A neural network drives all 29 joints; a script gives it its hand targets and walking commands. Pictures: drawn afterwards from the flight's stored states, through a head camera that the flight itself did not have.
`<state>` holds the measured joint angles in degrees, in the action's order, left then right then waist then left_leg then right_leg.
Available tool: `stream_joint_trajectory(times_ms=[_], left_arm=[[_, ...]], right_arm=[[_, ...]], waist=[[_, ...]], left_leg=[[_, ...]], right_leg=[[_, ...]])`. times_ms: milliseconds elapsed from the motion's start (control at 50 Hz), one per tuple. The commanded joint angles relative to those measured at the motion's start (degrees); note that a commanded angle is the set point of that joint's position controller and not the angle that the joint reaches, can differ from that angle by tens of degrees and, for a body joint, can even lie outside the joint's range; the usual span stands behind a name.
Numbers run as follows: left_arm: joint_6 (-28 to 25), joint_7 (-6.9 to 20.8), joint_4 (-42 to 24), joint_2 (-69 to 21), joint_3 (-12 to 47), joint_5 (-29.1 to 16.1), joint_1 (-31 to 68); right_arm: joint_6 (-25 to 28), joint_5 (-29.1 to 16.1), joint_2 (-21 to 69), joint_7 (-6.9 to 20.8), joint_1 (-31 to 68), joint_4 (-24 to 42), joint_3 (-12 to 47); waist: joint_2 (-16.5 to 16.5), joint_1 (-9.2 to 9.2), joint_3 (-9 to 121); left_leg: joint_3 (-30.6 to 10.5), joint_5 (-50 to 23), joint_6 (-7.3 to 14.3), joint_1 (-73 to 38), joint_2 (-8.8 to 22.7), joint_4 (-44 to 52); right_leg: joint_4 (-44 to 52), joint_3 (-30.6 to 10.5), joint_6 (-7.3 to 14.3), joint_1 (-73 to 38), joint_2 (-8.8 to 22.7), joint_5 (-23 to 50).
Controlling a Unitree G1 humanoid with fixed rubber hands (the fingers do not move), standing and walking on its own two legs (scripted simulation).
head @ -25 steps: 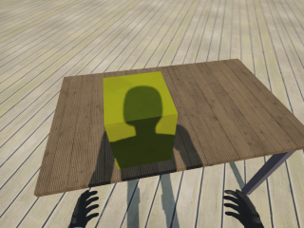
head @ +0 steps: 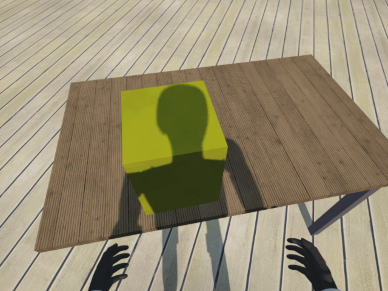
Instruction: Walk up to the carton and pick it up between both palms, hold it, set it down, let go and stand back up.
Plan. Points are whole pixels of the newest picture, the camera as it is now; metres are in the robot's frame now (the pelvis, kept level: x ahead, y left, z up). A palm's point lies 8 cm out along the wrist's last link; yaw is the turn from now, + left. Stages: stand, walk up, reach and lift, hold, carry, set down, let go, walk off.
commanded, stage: let go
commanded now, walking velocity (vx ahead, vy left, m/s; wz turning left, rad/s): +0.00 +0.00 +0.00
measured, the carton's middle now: (173, 150) +0.45 +0.08 -0.02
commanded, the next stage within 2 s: stand in 0.48 s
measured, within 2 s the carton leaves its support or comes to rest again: neither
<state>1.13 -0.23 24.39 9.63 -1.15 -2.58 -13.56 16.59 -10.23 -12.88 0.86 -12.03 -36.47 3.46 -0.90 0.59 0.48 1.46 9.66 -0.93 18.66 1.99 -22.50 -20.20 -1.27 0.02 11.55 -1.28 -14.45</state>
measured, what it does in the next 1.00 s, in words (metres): stands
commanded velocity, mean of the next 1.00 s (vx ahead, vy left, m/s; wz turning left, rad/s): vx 0.00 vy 0.00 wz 0.00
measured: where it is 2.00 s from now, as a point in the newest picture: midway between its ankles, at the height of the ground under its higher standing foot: outside the picture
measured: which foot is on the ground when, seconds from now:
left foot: down 0.00-1.00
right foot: down 0.00-1.00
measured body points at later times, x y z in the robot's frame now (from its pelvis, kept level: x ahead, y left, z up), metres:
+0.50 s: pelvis -0.02 +0.00 +0.00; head +0.02 +0.02 +0.45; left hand +0.15 +0.23 -0.10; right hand +0.15 -0.22 -0.09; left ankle +0.01 +0.13 -0.74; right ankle -0.05 -0.12 -0.74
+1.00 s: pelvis -0.03 +0.00 -0.01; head -0.02 +0.02 +0.44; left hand +0.12 +0.28 -0.10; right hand +0.11 -0.26 -0.10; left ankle +0.01 +0.13 -0.74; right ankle -0.05 -0.12 -0.74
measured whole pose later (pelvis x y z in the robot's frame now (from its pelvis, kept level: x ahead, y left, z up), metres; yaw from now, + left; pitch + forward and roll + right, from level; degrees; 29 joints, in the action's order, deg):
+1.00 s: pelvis -0.03 +0.00 -0.01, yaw +0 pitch +0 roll -1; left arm 0.0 0.6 35.0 18.7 -1.2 -0.6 -13.6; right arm 2.5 -2.0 -16.0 -0.1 -12.4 -40.3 0.0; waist -0.9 0.4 0.1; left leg 1.5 11.4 -0.3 18.0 2.0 -29.0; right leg -28.0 -1.3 0.0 11.4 -1.3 -17.0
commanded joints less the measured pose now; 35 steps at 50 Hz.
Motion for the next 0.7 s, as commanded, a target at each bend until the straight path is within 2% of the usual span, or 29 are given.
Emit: stream_joint_trajectory(times_ms=[0,40,60,80,100,140,180,200,220,240,260,300,320,360,420,440,460,480,500,520,540,560,580,600,640,660,680], left_arm=[[-2.6,1.5,-0.5,7.7,-4.9,4.7,0.1],[-2.1,1.2,-2.5,7.9,-4.5,4.7,1.3],[-2.0,1.5,-2.5,8.6,-4.4,3.8,2.0],[-1.7,1.9,0.5,8.4,-4.1,3.8,2.4],[-1.4,1.7,0.2,8.3,-4.1,4.2,3.3],[-0.3,2.0,1.9,8.1,-3.9,4.4,2.9],[0.2,1.7,-0.6,8.8,-3.2,4.0,4.8],[0.1,1.6,0.5,8.9,-3.2,3.9,4.6],[0.5,1.7,-0.2,9.0,-3.4,3.8,5.6],[0.5,1.2,-1.9,8.8,-2.9,3.6,6.7],[0.8,1.1,-0.4,8.3,-2.9,3.5,5.9],[1.2,0.6,-0.6,8.7,-2.1,3.6,7.0],[1.9,0.5,-0.7,8.3,-1.9,3.6,7.6],[2.9,0.3,-1.2,8.5,-1.8,3.7,7.7],[3.3,0.1,-2.1,8.2,-1.0,3.2,8.4],[3.7,-0.3,-2.7,8.5,-0.9,3.4,8.5],[4.0,-0.2,-1.6,8.0,-1.3,3.4,7.9],[-0.4,-0.5,3.5,16.2,-5.0,6.0,-0.4],[-1.7,-0.6,4.4,17.6,-5.2,5.1,-1.7],[-1.9,-0.4,5.2,16.3,-4.7,5.2,-2.5],[-2.6,-0.1,5.3,16.6,-5.1,5.4,-1.8],[-2.6,-0.2,5.5,17.7,-5.3,5.5,-2.0],[-2.8,-0.3,6.2,17.7,-5.1,6.0,-0.2],[-2.7,-0.2,6.1,17.0,-4.8,5.5,-0.7],[-3.2,0.3,6.6,16.5,-3.9,5.8,0.4],[-3.1,0.5,6.8,16.6,-3.7,5.8,0.1],[-3.3,0.3,8.1,17.5,-3.5,5.7,0.0]], right_arm=[[4.6,5.9,-4.2,-1.3,0.9,-3.9,-1.2],[4.5,5.9,-4.7,-1.3,2.6,-3.4,-1.8],[4.6,6.7,-4.5,-1.4,2.7,-2.9,-2.1],[4.0,7.2,-3.3,-1.7,2.7,-4.8,-1.8],[4.0,7.7,-3.2,-1.9,3.5,-4.5,-1.9],[2.9,7.4,-2.6,-1.7,3.7,-4.7,-1.2],[2.7,8.3,-2.1,-1.9,4.7,-3.3,-2.5],[2.6,8.4,-2.4,-1.8,4.7,-3.5,-2.7],[2.2,8.5,-2.5,-1.7,5.3,-3.4,-2.3],[2.4,8.7,-0.9,-1.4,6.4,-1.7,-2.5],[2.3,9.1,-2.3,-1.3,6.2,-1.4,-3.3],[1.4,9.9,-2.3,-1.3,6.4,-2.9,-4.3],[1.1,10.1,-2.1,-1.1,6.8,-2.9,-4.4],[0.1,10.4,-2.9,-0.8,7.1,-3.1,-5.4],[-0.4,11.1,-2.8,-0.6,7.7,-2.4,-6.1],[-0.8,11.0,-3.3,-0.5,7.5,-3.3,-6.7],[-1.0,11.0,-3.9,-0.5,7.9,-2.8,-6.5],[-6.0,14.6,-17.7,-2.1,-2.2,-4.8,-7.7],[-7.9,13.9,-16.9,-2.4,-1.6,-4.2,-8.0],[-8.9,14.4,-16.6,-2.2,0.0,-3.6,-8.1],[-9.5,13.4,-15.4,-2.2,-0.5,-3.5,-8.0],[-10.4,13.1,-15.8,-2.0,0.1,-3.2,-8.2],[-11.0,12.7,-14.8,-1.9,-0.7,-3.2,-7.5],[-11.6,13.2,-14.3,-2.0,0.9,-2.6,-7.2],[-11.8,13.0,-15.7,-1.9,2.4,-2.3,-7.4],[-12.3,13.1,-16.0,-1.6,1.0,-2.4,-7.4],[-12.8,13.2,-15.1,-1.5,0.8,-3.3,-7.2]], waist=[[1.1,-1.12,7.8],[2.8,-0.81,7.6],[1.8,-1.08,8.2],[1.4,-1.34,6.8],[1.2,-1.10,5.9],[2.6,-1.09,3.9],[1.7,-0.70,4.0],[2.3,-0.37,5.0],[1.1,-0.92,5.0],[2.3,-0.06,3.9],[0.5,-0.22,5.2],[1.4,-0.67,3.1],[2.1,-0.10,2.2],[3.1,-0.20,1.4],[1.5,-0.32,1.6],[3.0,-0.31,1.8],[2.2,-0.11,1.5],[1.3,0.08,15.5],[-1.4,0.10,14.2],[0.4,0.73,13.5],[-0.2,0.15,12.9],[-0.1,-0.01,12.8],[-1.4,-0.97,10.7],[-0.8,-0.32,10.3],[1.7,-0.03,9.4],[0.7,-0.41,9.5],[-1.8,-0.49,9.0]], left_leg=[[1.2,-23.2,-1.6,-27.6,-2.7,-1.6],[0.7,-20.9,-1.6,-27.5,-2.1,-1.4],[0.9,-20.0,-1.6,-27.0,-2.1,-1.1],[1.2,-17.9,-1.4,-27.2,-2.2,-1.2],[1.5,-16.6,-1.2,-27.1,-2.1,-1.0],[1.8,-14.1,-1.0,-27.1,-2.1,-0.3],[1.4,-11.0,-0.5,-26.7,-1.8,-0.1],[1.5,-10.2,-0.5,-25.9,-1.8,-0.1],[2.0,-9.6,-0.3,-26.7,-2.1,-0.1],[1.8,-8.3,-0.6,-25.6,-1.7,0.4],[1.9,-7.5,-0.2,-25.7,-1.3,0.8],[1.6,-3.3,0.0,-25.3,-1.0,1.6],[1.6,-2.4,0.1,-25.3,-0.8,1.8],[2.0,-0.4,0.3,-24.7,-0.6,1.8],[1.7,-0.1,0.1,-25.2,-0.5,2.1],[2.0,0.2,0.1,-25.0,-0.5,2.4],[2.4,-0.9,0.1,-24.8,-0.5,2.1],[-4.8,-22.2,2.8,-18.8,5.5,-6.9],[-4.2,-21.3,3.5,-16.2,5.4,-7.0],[-2.9,-22.3,3.7,-15.7,4.6,-7.6],[-4.0,-22.2,3.4,-14.1,4.4,-6.8],[-2.7,-19.7,3.0,-13.7,4.2,-6.8],[-3.9,-17.8,3.1,-12.4,4.6,-6.3],[-3.2,-16.0,3.4,-12.7,3.8,-6.8],[-3.2,-10.7,3.3,-11.9,3.8,-7.1],[-3.5,-9.6,3.2,-11.5,4.1,-6.8],[-4.4,-9.1,3.4,-11.3,4.1,-6.1]], right_leg=[[3.3,1.7,-1.6,1.1,0.0,30.2],[3.5,2.3,-1.7,2.2,0.2,27.2],[3.3,2.6,-1.4,2.5,-0.4,24.4],[3.9,2.2,-1.4,3.7,0.3,22.4],[3.9,2.3,-1.3,3.9,0.3,20.8],[4.6,2.2,-0.9,4.9,0.3,16.6],[4.4,2.6,-0.8,6.2,0.2,13.9],[4.2,2.7,-0.5,5.9,0.0,11.8],[4.1,2.5,-0.6,6.5,0.1,11.9],[4.4,2.8,-0.5,6.6,-0.1,9.3],[4.1,3.1,-0.2,7.0,-0.2,8.9],[4.4,3.2,0.3,7.9,0.1,3.7],[4.5,3.4,0.6,8.8,-0.3,2.4],[4.5,3.1,0.9,8.8,0.3,-0.1],[4.3,3.5,1.0,8.9,0.0,-0.3],[4.2,3.7,1.0,9.1,-0.1,-1.8],[4.1,3.7,1.0,9.1,-0.1,-0.5],[-3.0,-2.1,0.3,-1.5,4.2,12.6],[-4.7,-2.1,0.7,-4.2,5.0,16.9],[-5.2,-2.4,0.9,-2.9,4.9,20.7],[-5.5,-1.7,0.9,-3.6,5.4,20.2],[-5.3,-2.4,0.9,-3.6,5.2,19.5],[-5.0,-2.8,1.3,-2.2,5.8,17.7],[-5.0,-2.9,0.9,-1.2,5.3,14.8],[-3.7,-3.4,1.6,-0.2,5.8,10.1],[-3.4,-4.3,1.8,-0.8,6.1,8.9],[-3.4,-4.3,1.7,-0.3,6.1,8.5]])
